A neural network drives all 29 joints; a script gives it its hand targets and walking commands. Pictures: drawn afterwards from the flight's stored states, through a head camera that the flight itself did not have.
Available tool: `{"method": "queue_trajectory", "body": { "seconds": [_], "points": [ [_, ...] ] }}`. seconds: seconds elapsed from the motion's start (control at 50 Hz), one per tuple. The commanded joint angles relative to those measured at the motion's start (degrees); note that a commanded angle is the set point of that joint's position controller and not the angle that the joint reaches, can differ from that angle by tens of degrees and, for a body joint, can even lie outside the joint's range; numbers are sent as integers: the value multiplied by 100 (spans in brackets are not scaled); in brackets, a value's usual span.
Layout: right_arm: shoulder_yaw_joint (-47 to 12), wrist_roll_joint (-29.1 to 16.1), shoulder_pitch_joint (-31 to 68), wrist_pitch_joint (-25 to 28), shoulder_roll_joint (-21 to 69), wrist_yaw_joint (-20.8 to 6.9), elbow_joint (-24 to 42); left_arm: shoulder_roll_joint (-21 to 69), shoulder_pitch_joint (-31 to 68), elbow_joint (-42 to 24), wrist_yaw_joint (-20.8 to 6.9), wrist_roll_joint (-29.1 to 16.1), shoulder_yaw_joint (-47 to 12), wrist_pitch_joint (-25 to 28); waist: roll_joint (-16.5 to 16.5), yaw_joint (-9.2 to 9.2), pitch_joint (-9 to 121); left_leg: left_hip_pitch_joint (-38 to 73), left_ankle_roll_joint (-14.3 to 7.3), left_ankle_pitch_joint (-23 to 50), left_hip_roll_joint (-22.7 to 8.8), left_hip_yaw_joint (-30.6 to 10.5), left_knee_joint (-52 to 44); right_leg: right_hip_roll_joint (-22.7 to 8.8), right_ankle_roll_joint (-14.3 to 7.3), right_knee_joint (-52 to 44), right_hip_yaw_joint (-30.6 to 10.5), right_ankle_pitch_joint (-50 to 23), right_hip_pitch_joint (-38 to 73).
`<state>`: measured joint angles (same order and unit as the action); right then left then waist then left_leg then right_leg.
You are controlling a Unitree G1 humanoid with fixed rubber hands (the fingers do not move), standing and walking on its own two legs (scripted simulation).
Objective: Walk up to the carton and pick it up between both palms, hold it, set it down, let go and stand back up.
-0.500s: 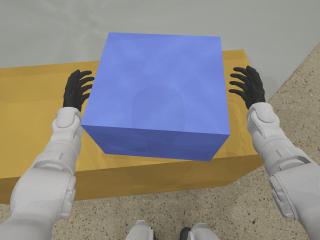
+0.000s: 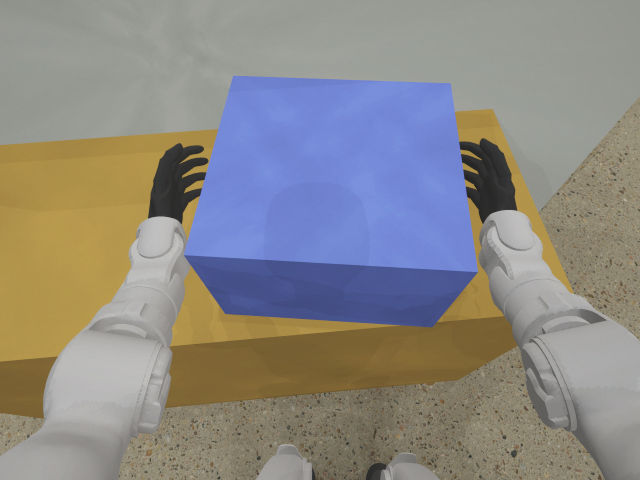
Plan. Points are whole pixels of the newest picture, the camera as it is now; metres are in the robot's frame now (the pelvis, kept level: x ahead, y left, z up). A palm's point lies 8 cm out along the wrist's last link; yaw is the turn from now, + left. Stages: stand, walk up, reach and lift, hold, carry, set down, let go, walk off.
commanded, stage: reach and lift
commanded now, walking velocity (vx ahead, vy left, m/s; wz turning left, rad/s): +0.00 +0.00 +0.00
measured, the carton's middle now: (333, 202) +0.50 +0.03 -0.01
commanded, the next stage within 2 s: none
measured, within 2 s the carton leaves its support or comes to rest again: neither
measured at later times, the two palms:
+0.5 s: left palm (171, 209) +0.44 +0.24 +0.04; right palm (493, 207) +0.47 -0.17 +0.03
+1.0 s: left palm (178, 209) +0.45 +0.23 +0.04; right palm (492, 211) +0.46 -0.17 +0.03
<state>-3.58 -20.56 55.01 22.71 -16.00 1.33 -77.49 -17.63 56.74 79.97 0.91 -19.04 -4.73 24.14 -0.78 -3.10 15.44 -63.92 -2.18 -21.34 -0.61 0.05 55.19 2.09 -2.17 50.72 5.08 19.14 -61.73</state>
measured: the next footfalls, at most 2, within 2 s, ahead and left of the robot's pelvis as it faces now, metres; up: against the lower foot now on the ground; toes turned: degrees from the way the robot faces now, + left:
none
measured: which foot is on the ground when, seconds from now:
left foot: down 0.00-1.00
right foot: down 0.00-1.00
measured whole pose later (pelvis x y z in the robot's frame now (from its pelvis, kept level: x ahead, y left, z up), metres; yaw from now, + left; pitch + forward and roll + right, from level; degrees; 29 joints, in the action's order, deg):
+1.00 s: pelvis +0.02 +0.01 +0.03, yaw +0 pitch +28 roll -3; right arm 23.4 7.7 50.0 35.8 -12.5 -0.1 -79.8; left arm -13.5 53.2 86.2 -1.4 -3.8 6.6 37.5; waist -3.5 -3.4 11.1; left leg -53.5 -3.3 -18.3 0.2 0.8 43.6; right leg 1.8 -0.8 38.1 4.0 15.4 -50.8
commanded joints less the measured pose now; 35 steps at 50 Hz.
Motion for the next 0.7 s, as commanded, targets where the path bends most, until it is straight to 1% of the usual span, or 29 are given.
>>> {"method": "queue_trajectory", "body": {
  "seconds": [0.0,0.02,0.04,0.06,0.08,0.12,0.14,0.16,0.18,0.2,0.24,0.26,0.28,0.3,0.32,0.34,0.36,0.4,0.42,0.44,0.46,0.48,0.5,0.52,0.54,0.56,0.58,0.64,0.68],
  "points": [
    [171,250,2323,212,-854,-37,596,-258,2250,-762,69,120,-31,199,-262,166,4672,3590,667,3050,-124,-198,-400,42,226,-535,-124,-1460,1498],
    [171,239,2308,196,-776,-54,567,-180,2128,-668,80,108,-43,175,-253,180,4625,3607,648,2989,-139,-184,-436,70,239,-589,-121,-1363,1493],
    [234,285,2433,188,-781,-56,625,-158,2358,-774,90,29,-118,193,-219,262,4738,3619,660,2967,-168,-218,-436,82,238,-560,-80,-1317,1462],
    [290,311,2375,200,-761,-78,622,-51,2293,-760,110,13,-166,200,-311,232,4732,3705,684,2996,-183,-244,-435,81,220,-536,-71,-1277,1345],
    [226,298,2377,152,-684,-82,477,-60,2223,-480,85,29,-140,173,-201,213,4473,3582,631,2841,-165,-244,-440,45,201,-625,-124,-1185,1394],
    [254,357,2343,163,-674,-90,537,-86,2216,-517,55,1,-140,211,-128,229,4459,3479,615,2839,-155,-226,-459,29,226,-595,-109,-1238,1441],
    [333,407,2427,174,-690,-88,505,-1,2286,-500,67,-15,-210,225,-158,288,4530,3450,633,2886,-170,-228,-445,63,218,-565,-75,-1262,1498],
    [313,445,2373,180,-623,-101,484,49,2206,-508,75,-4,-188,245,-75,260,4625,3538,617,3011,-171,-265,-452,82,223,-562,-96,-1358,1500],
    [283,394,2331,199,-498,-134,596,72,2286,-728,87,2,-201,305,-181,211,4653,3606,649,3117,-169,-248,-433,74,217,-557,-110,-1399,1473],
    [250,398,2310,196,-416,-153,478,139,2217,-651,104,107,-166,304,-247,165,4524,3654,649,3229,-174,-244,-397,59,194,-580,-115,-1393,1355],
    [359,516,2385,233,-490,-154,564,66,2291,-703,100,141,-98,333,-244,188,4627,3641,651,3087,-169,-229,-441,57,217,-618,-112,-1353,1450],
    [283,518,2344,255,-422,-144,628,165,2164,-675,99,126,-144,339,-83,173,4464,3601,636,3205,-164,-246,-402,39,222,-581,-131,-1480,1473],
    [330,540,2317,263,-429,-146,460,227,2172,-601,84,142,-147,323,-143,231,4491,3631,660,3243,-169,-260,-410,39,195,-593,-127,-1487,1464],
    [298,501,2343,262,-422,-151,500,203,2132,-596,74,125,-99,323,-118,147,4491,3557,655,3197,-161,-227,-401,49,223,-606,-134,-1469,1533],
    [326,557,2326,261,-383,-148,439,249,2134,-506,45,129,-151,314,-189,217,4454,3492,655,3172,-155,-243,-407,20,196,-621,-176,-1485,1594],
    [367,576,2306,278,-356,-135,499,221,2161,-606,32,138,-135,343,-153,204,4546,3447,647,3130,-140,-209,-418,14,199,-616,-177,-1512,1695],
    [397,633,2325,252,-324,-139,453,294,2217,-520,26,121,-144,328,-96,264,4428,3419,657,3056,-162,-219,-448,34,193,-619,-159,-1435,1687],
    [374,649,2307,270,-229,-169,501,357,2192,-625,32,173,-143,347,-140,205,4454,3432,637,2968,-156,-223,-485,6,208,-638,-174,-1341,1666],
    [377,629,2340,289,-180,-187,526,406,2172,-622,46,257,-157,339,-245,127,4473,3513,654,3032,-156,-197,-504,-2,198,-654,-166,-1345,1631],
    [502,711,2398,312,-251,-197,552,342,2270,-717,70,260,-110,362,-280,142,4587,3592,683,3068,-171,-215,-491,29,180,-643,-128,-1296,1582],
    [424,714,2328,288,-123,-199,445,430,2156,-524,72,297,-114,343,-188,154,4401,3539,641,3056,-173,-211,-493,28,191,-687,-154,-1320,1607],
    [405,737,2386,292,9,-209,511,549,2237,-658,70,293,-122,366,-171,143,4427,3509,621,3057,-171,-203,-501,36,206,-688,-144,-1297,1596],
    [413,831,2452,308,154,-233,541,729,2335,-609,37,268,-221,385,-126,210,4441,3513,615,3044,-190,-220,-525,31,210,-704,-117,-1285,1576],
    [408,886,2309,298,402,-289,452,926,2200,-604,1,338,-184,402,-160,133,4286,3588,615,3036,-170,-236,-567,8,190,-735,-127,-1215,1564],
    [350,962,2413,300,694,-360,400,1223,2298,-526,-54,383,-289,431,-140,167,4117,3598,603,2977,-187,-275,-576,18,177,-751,-112,-1134,1486],
    [447,1195,2450,324,950,-445,366,1443,2302,-324,-150,502,-232,441,-137,188,3968,3565,609,2835,-164,-260,-623,-10,173,-781,-69,-1063,1484],
    [520,1458,2493,396,1350,-532,481,1854,2405,-454,-250,597,-265,521,-61,263,4115,3694,604,2818,-155,-245,-677,9,201,-836,-30,-1152,1560],
    [832,2377,2476,599,2664,-846,528,3103,2555,-437,-586,1231,-131,752,-291,329,3978,3910,607,3047,-127,-186,-784,-11,205,-946,4,-1391,1794],
    [1051,2830,2457,767,3038,-1009,520,3531,2611,-557,-641,1490,-74,906,-306,345,3866,4260,634,3237,-165,-185,-860,46,195,-1081,106,-1286,1731]
  ]
}}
